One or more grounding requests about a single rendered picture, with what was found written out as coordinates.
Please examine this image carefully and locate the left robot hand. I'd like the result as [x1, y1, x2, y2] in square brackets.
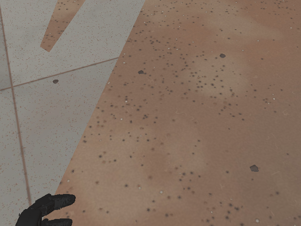
[15, 193, 76, 226]

